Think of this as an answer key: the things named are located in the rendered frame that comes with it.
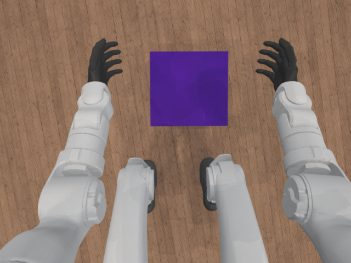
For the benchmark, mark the robot left hand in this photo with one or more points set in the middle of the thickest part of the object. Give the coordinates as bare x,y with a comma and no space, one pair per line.
98,66

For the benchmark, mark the right robot upper arm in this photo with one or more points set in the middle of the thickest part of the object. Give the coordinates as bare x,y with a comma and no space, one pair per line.
321,205

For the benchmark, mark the robot right shin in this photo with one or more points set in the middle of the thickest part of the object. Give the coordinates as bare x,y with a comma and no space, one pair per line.
225,157

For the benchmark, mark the left robot forearm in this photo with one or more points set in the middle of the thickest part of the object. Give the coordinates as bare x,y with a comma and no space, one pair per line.
86,142

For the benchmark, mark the robot right hand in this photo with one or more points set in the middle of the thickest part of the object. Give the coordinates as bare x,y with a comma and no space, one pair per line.
285,68

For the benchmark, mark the carton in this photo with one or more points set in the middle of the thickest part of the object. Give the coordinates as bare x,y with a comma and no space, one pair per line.
188,88

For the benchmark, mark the robot right thigh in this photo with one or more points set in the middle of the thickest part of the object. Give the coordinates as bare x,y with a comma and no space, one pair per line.
240,237

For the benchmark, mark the left robot upper arm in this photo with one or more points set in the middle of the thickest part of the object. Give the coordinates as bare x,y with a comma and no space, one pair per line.
69,206

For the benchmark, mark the right robot forearm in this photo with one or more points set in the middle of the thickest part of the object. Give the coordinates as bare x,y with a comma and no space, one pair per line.
300,135

